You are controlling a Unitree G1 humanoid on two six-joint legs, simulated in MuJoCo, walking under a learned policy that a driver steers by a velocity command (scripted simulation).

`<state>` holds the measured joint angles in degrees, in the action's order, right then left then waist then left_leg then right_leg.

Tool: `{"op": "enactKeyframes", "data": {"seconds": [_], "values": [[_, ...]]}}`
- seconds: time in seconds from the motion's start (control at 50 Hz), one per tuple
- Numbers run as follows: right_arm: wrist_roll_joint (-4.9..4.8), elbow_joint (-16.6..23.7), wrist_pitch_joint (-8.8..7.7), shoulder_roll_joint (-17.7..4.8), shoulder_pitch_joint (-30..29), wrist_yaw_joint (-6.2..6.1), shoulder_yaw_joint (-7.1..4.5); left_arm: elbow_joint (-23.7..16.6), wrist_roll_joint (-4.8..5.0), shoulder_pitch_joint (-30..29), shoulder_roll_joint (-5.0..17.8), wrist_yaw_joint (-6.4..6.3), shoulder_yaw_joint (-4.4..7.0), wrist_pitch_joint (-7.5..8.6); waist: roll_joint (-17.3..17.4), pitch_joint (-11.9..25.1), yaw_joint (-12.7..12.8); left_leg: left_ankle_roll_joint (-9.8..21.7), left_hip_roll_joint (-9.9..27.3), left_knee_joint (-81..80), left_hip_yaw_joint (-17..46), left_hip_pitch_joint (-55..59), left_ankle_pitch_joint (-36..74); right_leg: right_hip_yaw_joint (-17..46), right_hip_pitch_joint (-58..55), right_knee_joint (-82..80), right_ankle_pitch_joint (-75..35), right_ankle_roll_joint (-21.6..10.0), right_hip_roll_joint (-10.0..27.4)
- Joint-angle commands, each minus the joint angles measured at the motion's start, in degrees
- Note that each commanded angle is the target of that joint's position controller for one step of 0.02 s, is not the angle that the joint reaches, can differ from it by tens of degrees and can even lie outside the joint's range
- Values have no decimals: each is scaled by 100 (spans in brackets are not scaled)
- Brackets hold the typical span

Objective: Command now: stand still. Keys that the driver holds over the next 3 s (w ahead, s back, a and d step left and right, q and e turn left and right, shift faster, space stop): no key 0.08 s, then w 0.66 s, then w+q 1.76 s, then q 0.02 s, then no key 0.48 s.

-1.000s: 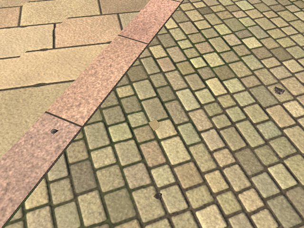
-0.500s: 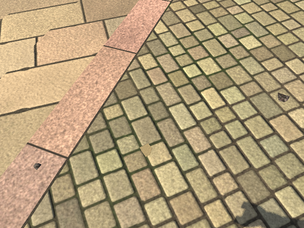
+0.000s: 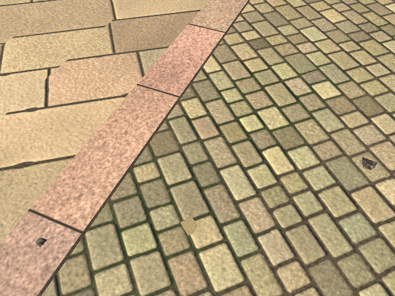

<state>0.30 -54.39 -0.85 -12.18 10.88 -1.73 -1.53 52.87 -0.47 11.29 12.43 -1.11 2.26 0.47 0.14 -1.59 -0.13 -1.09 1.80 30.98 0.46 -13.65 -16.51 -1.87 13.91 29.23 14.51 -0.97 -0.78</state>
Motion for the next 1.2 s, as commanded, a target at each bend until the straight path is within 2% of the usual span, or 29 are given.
{"op": "enactKeyframes", "data": {"seconds": [0.02, 0.08, 0.1, 0.14, 0.2, 0.26, 0.3, 0.34, 0.36, 0.38, 0.4, 0.42, 0.46, 0.5, 0.58, 0.64, 0.7, 0.74, 0.76, 0.78, 0.8, 0.82, 0.84, 0.86, 0.88, 0.92, 0.98, 1.08, 1.2], "values": [[-11, 112, -30, -677, 59, -30, -143, -109, 19, -7, 502, -38, 117, 31, 22, 293, -22, 193, 180, -476, 173, 45, 1281, 256, -310, -345, -1175, -141, 252], [-13, -3, -8, -645, 57, -37, -142, 46, 27, 1, 515, -63, 122, 5, -14, 248, -15, 187, 142, -497, 135, 70, 1305, 257, -354, -355, -1209, -132, 265], [-22, -107, 6, -601, 185, -39, -141, 156, 35, 117, 488, -69, 121, -7, -24, 360, -15, 206, 66, -515, 54, 124, 724, 189, -401, -371, -619, -151, 202], [-93, -175, 30, -672, 231, -47, -186, 247, 115, 182, 650, -81, 187, -34, -79, 11, 20, 371, -92, -394, -48, -272, -1176, 236, -89, -406, 1473, -326, 158], [-156, -56, -165, -520, 43, -38, -158, 310, 201, 449, 791, -79, 225, 141, -405, -642, 162, 507, -86, 44, -53, -1122, -1828, 1196, 91, -964, 2887, -758, 757], [-176, 79, -410, -337, -207, 86, -136, 440, 191, 774, 1110, -17, 319, 333, -996, -624, 213, 585, -128, 1056, -245, -1514, -870, 2893, -278, -1714, 2838, -1403, 1846], [-193, -40, -491, -345, 105, 165, -151, 318, 216, 328, 1014, 21, 290, 378, -868, -509, -82, 768, -56, 510, -227, -891, -859, 2481, -43, -1535, 2042, -1239, 1739], [-170, -494, -492, -534, 1123, 166, -256, 73, 261, -414, 871, 56, 247, 352, -426, -285, -597, 860, 2, -564, 31, 1027, -173, 1246, 1086, -692, 987, -693, 982], [-176, -713, -488, -1049, 1867, 147, -411, -121, 240, -713, 497, 62, 150, 411, 822, -144, -784, 1211, 862, -1316, 1543, 1852, -551, 106, 1978, 1016, 408, -215, 172], [-139, -766, -517, -1440, 2328, 203, -498, -280, 210, -800, 482, 50, 141, 522, 1792, -55, -913, 1808, 1899, -1922, 3444, 2636, -34, -26, 3102, 2497, 1261, -39, -209], [-52, -697, -562, -991, 2082, 199, -348, -205, 238, -715, 677, 79, 203, 576, 1056, -147, -672, 1834, 2033, -1759, 3404, 2753, 431, 437, 3672, 3472, 1625, -124, 83], [-34, -593, -597, -742, 1829, 208, -274, -96, 296, -485, 636, 132, 191, 598, 726, -154, -470, 1640, 1852, -1656, 2841, 2749, 829, 566, 3827, 3824, 1210, -250, 290], [-81, -462, -582, -667, 1458, 245, -210, -37, 266, -538, 614, 165, 209, 593, 381, -271, -286, 1314, 1599, -1821, 1926, 2468, 1595, 452, 3839, 3545, 406, -332, 626], [-40, -464, -494, -490, 1499, 226, -131, -60, 216, -669, 465, 216, 199, 550, 525, -256, -249, 1134, 1269, -2006, 1243, 2057, 2117, 232, 3345, 3001, -74, -239, 677], [-10, -411, -428, -789, 1531, 94, -159, -379, 175, -1580, 160, 261, 60, 480, 491, -519, -373, 1078, 932, -2374, 533, 1182, 2111, -107, 2572, 1286, -1061, -17, 416], [-68, -508, -455, -937, 1760, 65, -217, -540, 212, -1999, 280, 311, 32, 454, 639, -656, -430, 1104, 1041, -2600, 411, 988, 1821, -175, 2013, 564, -1513, -55, 287], [-138, -569, -439, -942, 1721, 64, -268, -657, 228, -2089, 508, 368, 73, 474, 617, -664, -251, 998, 1303, -2357, 328, 1534, 2386, -28, 1911, 192, -1416, -303, 304], [-123, -526, -384, -1060, 1561, 60, -322, -561, 206, -1574, 774, 370, 203, 498, 727, -185, 121, 865, 1329, -1582, 166, 1798, 4227, -186, 1049, 177, -1140, -499, 57], [-107, -498, -339, -1000, 1499, 63, -307, -334, 205, -785, 960, 335, 327, 492, 724, 272, 521, 756, 1156, -660, 63, 1580, 5025, -262, -23, 170, -1074, -633, -109], [-61, -401, -317, -925, 1372, 77, -262, -40, 213, 296, 1215, 275, 465, 474, 638, 884, 1010, 576, 893, 663, 1, 664, 4583, 95, -1630, 256, -1016, -824, 187], [-13, -267, -370, -312, 1895, 134, -90, 109, 52, 1201, 1801, 210, 596, 454, -609, 1930, 902, 229, 82, 3019, -204, -1466, 1894, 2374, -3927, 64, -72, -1528, 1819], [-175, -358, -498, -62, 2053, 156, -16, 171, 57, 1276, 1517, 235, 471, 442, -1420, 2646, 800, 220, -460, 4438, 552, -2216, -1504, 4510, -4084, -1197, 975, -1892, 2578], [-350, -197, -586, -659, 1457, 153, -199, 114, 120, 684, 1139, 250, 354, 486, -1022, 1597, 752, 352, -107, 4911, 817, -2735, -1286, 3864, -3140, -1454, 1332, -1531, 2326], [-397, -38, -608, -816, 1016, 119, -248, 10, 130, 135, 882, 247, 271, 525, -747, 890, 548, 462, 221, 4815, 601, -2791, -772, 2943, -2165, -1578, 1053, -1281, 2167], [-326, -11, -567, -756, 858, 58, -282, -1, 89, -284, 681, 281, 208, 589, -378, 468, 313, 481, 465, 4486, 525, -2485, -320, 2249, -1231, -1787, 493, -1111, 1950], [-246, -101, -368, -490, 1171, 14, -339, 76, -16, -596, 441, 311, 151, 660, -570, 250, -77, 530, 723, 4015, 592, -1762, 75, 1251, -278, -2079, -5, -864, 1575], [-248, 28, -181, -353, 1001, -4, -373, 251, -34, -431, 588, 237, 190, 689, -490, -55, -183, 495, 763, 3704, 593, -1978, 407, 577, 99, -2410, -407, -937, 1515], [-169, 362, -225, -461, 170, 116, -422, 340, -87, -54, 819, 47, 212, 663, -219, -234, -55, 343, 651, 2398, 653, -2799, 1830, -140, -441, -2455, -1159, -906, 1486], [-147, 932, -253, -266, -1104, 379, -250, 444, 24, 695, 1044, -38, 251, 506, -11, -539, 424, 415, 544, 958, -52, -3103, 1998, -767, -1564, -2224, -1768, -809, 1673]]}}
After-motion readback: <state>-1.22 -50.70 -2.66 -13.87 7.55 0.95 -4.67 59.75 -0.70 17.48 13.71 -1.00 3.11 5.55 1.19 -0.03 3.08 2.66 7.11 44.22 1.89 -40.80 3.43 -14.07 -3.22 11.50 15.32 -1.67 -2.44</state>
